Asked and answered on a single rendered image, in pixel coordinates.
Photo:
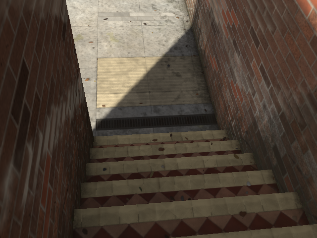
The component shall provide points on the stairs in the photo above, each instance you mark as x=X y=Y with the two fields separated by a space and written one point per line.
x=195 y=184

